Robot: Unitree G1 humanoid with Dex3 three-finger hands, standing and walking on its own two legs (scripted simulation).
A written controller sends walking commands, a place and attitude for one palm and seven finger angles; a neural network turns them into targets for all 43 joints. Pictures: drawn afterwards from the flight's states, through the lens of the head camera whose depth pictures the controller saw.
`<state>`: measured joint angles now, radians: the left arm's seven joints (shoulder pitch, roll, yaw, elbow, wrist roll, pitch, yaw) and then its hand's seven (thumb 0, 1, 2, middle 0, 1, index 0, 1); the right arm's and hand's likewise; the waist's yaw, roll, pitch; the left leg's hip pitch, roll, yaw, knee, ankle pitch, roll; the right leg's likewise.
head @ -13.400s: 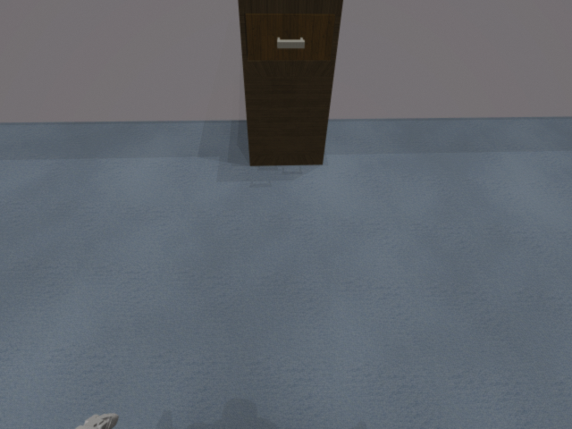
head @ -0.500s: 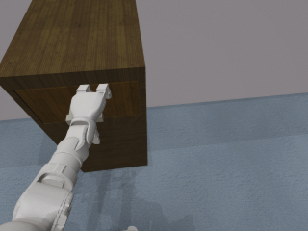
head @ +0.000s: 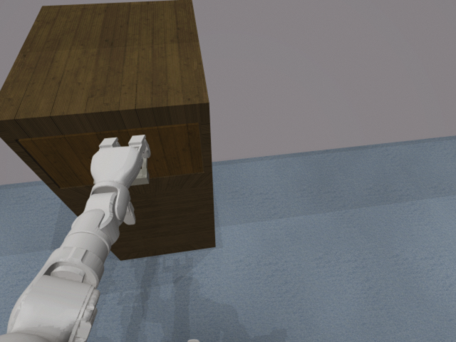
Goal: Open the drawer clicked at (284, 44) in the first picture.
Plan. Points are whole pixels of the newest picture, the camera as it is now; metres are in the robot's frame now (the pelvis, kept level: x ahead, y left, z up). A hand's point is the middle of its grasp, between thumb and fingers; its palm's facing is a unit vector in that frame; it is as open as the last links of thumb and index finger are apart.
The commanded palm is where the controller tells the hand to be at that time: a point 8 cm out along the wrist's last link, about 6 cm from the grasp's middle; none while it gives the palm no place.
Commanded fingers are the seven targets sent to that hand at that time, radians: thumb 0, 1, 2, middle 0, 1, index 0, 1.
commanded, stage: move the hooked fingers above the handle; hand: left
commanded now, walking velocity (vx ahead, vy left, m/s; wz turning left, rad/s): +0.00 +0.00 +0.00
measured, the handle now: (123, 170) +0.48 +0.24 -0.05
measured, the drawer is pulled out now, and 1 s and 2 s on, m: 0.00 0.00 0.00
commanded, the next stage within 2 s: lift the fingers back up to retry in 1.96 s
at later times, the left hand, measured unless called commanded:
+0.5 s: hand (147, 168) +0.45 +0.16 +0.00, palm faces -0.04 -0.11 -0.99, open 13.8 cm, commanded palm +0.42 +0.19 +0.07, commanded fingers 0.00 -0.50 0.30 -0.30 -1.20 -0.30 -1.20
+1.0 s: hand (157, 162) +0.45 +0.14 +0.02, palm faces +0.06 -0.10 -0.99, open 13.8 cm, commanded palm +0.42 +0.19 +0.07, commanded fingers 0.00 -0.50 0.30 -0.30 -1.20 -0.30 -1.20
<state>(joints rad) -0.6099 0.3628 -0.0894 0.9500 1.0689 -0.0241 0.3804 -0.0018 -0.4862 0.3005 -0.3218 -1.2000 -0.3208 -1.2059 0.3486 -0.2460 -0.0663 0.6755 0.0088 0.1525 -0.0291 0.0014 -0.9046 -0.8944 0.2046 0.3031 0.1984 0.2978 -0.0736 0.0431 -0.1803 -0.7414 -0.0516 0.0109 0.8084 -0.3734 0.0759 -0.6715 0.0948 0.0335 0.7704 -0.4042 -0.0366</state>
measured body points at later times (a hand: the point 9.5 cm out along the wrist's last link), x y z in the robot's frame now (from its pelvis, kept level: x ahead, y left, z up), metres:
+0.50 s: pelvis +0.00 +0.00 +0.00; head +0.07 +0.00 +0.44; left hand +0.44 +0.17 +0.06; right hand +0.05 -0.26 -0.13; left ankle +0.00 +0.07 -0.70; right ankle -0.03 -0.10 -0.70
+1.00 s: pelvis +0.00 -0.01 +0.00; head +0.07 -0.01 +0.44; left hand +0.44 +0.15 +0.07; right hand +0.08 -0.27 -0.13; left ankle +0.00 +0.07 -0.70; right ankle -0.03 -0.10 -0.70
